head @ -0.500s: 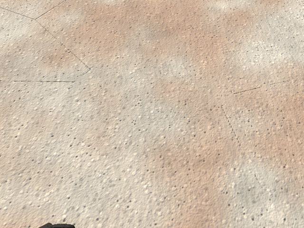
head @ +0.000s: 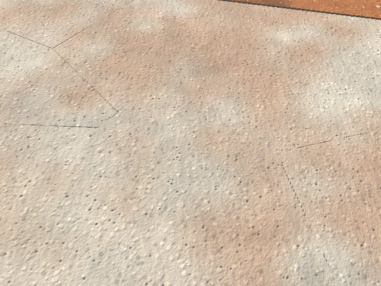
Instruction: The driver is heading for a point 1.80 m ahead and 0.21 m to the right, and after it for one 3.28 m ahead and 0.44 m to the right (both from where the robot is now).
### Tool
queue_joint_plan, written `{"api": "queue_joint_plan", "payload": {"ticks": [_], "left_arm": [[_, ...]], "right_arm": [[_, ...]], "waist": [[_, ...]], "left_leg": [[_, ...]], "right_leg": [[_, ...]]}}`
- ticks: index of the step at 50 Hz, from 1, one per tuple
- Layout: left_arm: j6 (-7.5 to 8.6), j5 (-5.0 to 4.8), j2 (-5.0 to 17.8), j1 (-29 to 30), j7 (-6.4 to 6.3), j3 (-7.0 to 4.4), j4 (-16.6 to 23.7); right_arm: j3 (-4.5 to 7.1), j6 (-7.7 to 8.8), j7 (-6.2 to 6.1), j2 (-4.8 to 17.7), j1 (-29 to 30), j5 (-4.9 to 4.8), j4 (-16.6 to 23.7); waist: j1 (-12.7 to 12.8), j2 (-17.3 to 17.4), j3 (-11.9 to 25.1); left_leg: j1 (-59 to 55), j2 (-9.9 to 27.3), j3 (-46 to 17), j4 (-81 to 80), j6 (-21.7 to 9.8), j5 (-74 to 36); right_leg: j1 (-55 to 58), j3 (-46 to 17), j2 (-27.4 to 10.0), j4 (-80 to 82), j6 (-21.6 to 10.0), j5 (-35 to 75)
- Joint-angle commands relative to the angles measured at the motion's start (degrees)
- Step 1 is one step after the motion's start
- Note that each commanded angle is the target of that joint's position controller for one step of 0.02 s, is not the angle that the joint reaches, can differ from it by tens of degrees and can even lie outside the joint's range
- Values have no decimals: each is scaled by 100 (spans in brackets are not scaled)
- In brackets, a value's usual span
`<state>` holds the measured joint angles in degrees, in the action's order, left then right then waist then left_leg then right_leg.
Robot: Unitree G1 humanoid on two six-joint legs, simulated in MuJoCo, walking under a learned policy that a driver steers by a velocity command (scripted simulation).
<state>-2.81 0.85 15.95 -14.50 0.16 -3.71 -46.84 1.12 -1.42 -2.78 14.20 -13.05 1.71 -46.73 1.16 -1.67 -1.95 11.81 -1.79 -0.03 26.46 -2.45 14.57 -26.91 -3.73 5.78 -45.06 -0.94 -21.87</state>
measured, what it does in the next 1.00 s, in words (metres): steps on the spot: right foot, then left foot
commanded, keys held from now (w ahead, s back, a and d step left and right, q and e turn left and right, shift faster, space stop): e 0.50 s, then no key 0.02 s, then q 0.48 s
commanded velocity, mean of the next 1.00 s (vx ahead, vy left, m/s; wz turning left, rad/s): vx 0.01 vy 0.00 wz -0.22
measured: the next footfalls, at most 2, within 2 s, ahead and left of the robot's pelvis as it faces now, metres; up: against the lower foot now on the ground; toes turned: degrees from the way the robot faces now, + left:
right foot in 0.30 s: +0.00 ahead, -0.12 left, +0.00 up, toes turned -12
left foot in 0.76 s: +0.07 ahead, +0.06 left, +0.00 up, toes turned -20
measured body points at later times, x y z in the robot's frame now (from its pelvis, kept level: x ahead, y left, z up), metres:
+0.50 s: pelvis -0.02 -0.04 +0.00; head +0.01 -0.08 +0.45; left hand +0.17 +0.20 -0.10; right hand +0.01 -0.34 -0.13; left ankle +0.02 +0.10 -0.67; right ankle -0.04 -0.11 -0.74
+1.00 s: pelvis -0.02 -0.04 +0.00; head +0.01 -0.04 +0.45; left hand +0.16 +0.21 -0.11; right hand +0.02 -0.33 -0.12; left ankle +0.04 +0.07 -0.74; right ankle -0.07 -0.14 -0.71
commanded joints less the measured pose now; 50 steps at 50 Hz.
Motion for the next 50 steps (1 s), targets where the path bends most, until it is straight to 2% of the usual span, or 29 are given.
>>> {"api": "queue_joint_plan", "payload": {"ticks": [1,3,5,8,12,13,14,15,16,17,18,19,20,21,23,26,29,33,34,36,37,38,39,40,41,43,45,47,50], "left_arm": [[-7,71,612,-355,-12,-238,197],[-63,62,510,-248,48,-200,225],[-98,20,429,127,124,-152,397],[-135,-31,331,417,205,-78,602],[-109,-89,422,364,194,-88,729],[-70,-66,389,215,175,-85,702],[1,-9,449,93,128,-94,680],[93,82,955,-112,73,-212,675],[137,12,1862,-357,82,-416,721],[140,-64,1637,-834,67,-428,576],[114,-67,1277,-507,31,-318,587],[67,-52,1019,-2,-10,-239,673],[46,-81,905,292,-46,-198,751],[40,-89,842,370,-57,-180,788],[57,-97,919,224,-30,-202,769],[75,-64,995,40,-33,-231,719],[106,14,777,17,-66,-125,675],[157,117,518,159,-104,79,513],[162,123,579,184,-117,93,457],[147,45,789,324,-171,71,386],[164,37,800,220,-197,71,354],[185,43,718,125,-204,83,433],[147,-18,591,15,-210,87,421],[113,33,607,89,-255,105,348],[109,19,602,171,-260,88,344],[104,-23,604,388,-214,47,401],[105,-40,504,432,-190,59,452],[125,-51,408,454,-208,87,483],[157,-81,382,322,-232,103,515]], "right_arm": [[139,147,-65,635,615,-30,522],[148,148,-57,643,394,-31,499],[197,125,-44,740,27,-32,403],[293,104,25,972,-139,-12,346],[407,79,135,1199,-60,-25,322],[423,70,142,1216,30,-65,321],[435,71,146,1199,-37,-81,277],[394,62,167,983,-193,-51,347],[234,10,126,470,153,-42,796],[255,-68,56,704,448,-10,776],[280,-92,79,739,425,-88,711],[296,-59,111,781,377,-132,630],[330,-37,135,878,351,-80,616],[345,-37,168,920,209,-10,549],[333,-61,215,845,94,-17,534],[301,-104,199,758,222,-51,607],[252,-127,181,675,204,-64,535],[153,-140,186,500,182,-120,375],[148,-137,178,517,149,-139,329],[147,-72,168,579,-10,-125,262],[156,-2,152,721,13,-84,275],[197,78,129,1065,-53,-16,317],[289,91,185,1412,144,-134,285],[256,105,252,1188,96,-142,282],[248,109,281,1114,101,-129,286],[309,66,250,1178,2,-90,251],[392,15,210,1241,-71,-115,188],[450,-50,213,1211,11,-123,204],[517,-135,265,1194,199,-110,252]], "waist": [[291,670,116],[109,860,169],[-161,952,209],[-351,1129,290],[-305,1257,368],[-150,1148,393],[-9,843,435],[24,-274,560],[83,-1585,410],[432,-789,626],[194,-483,312],[-14,-343,56],[-121,-460,24],[-153,-532,177],[-148,-370,415],[-49,-414,358],[30,-512,401],[54,-491,341],[31,-482,280],[-205,-278,138],[-183,-47,144],[-50,533,278],[168,1133,176],[19,1225,167],[-36,1303,144],[-170,1303,119],[-171,1053,225],[-187,938,322],[-170,1098,471]], "left_leg": [[49,1597,-954,-1089,-967,-2175],[-508,1435,-515,-833,-922,-2964],[-1003,1539,-450,-681,-963,-3132],[-1062,1684,-307,-477,-935,-3143],[-864,1794,-153,-40,-786,-3237],[-683,1723,13,258,-622,-2986],[-315,1600,241,717,-310,-2315],[712,1198,656,1935,90,-717],[2233,104,737,2809,434,2253],[2191,270,-47,3662,415,2369],[2269,364,-182,3886,393,1909],[2225,450,-260,3689,380,1376],[2210,458,-259,3528,389,1039],[2050,383,-194,3568,429,824],[1935,279,-170,3522,488,676],[2052,247,-184,3032,534,650],[1645,286,-112,2455,482,621],[388,229,-39,1256,304,612],[147,170,-23,954,256,559],[-375,93,-27,-181,130,-166],[-604,304,-436,-583,62,-654],[-718,1024,-1400,-761,-101,-1505],[-282,1571,-2103,-732,-680,-2388],[-81,1819,-2465,-822,-980,-2577],[-76,1728,-2475,-838,-1017,-2501],[-250,1551,-2483,-862,-1024,-2275],[-446,1393,-2369,-810,-1038,-2295],[-509,1187,-2260,-741,-958,-2109],[-257,997,-2324,-675,-805,-1830]], "right_leg": [[-241,68,-203,-1946,115,-270],[-484,246,-291,-1773,268,-232],[-575,334,-384,-1209,360,-278],[-6,540,-442,-235,298,-501],[752,877,-328,853,78,-328],[1127,936,-277,1496,5,167],[1652,736,-289,2318,-76,1013],[2503,-670,-1208,2841,-299,1755],[2711,-2695,-2787,2690,-1263,4634],[2692,-2487,-2812,2549,-1785,4794],[2438,-1960,-2435,2543,-1725,4326],[2147,-1552,-1989,2640,-1437,3727],[2135,-1378,-1710,2670,-1226,3546],[2149,-1239,-1541,2638,-1179,3787],[2218,-1232,-1477,2592,-1183,3842],[2300,-1448,-1485,2630,-1226,3308],[2186,-1359,-1522,2697,-1212,3068],[1601,-1159,-1496,2739,-1055,2623],[1507,-1169,-1524,2689,-1022,2521],[1302,-1115,-1474,2373,-827,2405],[1213,-1093,-1384,2224,-618,2185],[1133,-770,-1017,1660,-409,1768],[1095,-100,-257,1477,-207,548],[1228,106,-228,1233,-132,79],[1159,160,-152,994,-122,-150],[702,148,-100,301,-71,-607],[411,73,-175,-102,43,-714],[386,132,-180,65,150,-587],[873,218,-119,774,161,-324]]}}
Velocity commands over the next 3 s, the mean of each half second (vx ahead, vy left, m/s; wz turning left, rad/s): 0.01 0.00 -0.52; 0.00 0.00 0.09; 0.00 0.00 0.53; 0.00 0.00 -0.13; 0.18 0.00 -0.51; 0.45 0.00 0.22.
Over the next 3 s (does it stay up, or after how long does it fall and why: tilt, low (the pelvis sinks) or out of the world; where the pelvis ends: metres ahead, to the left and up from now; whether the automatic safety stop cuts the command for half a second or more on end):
stays up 0.24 -0.07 0.00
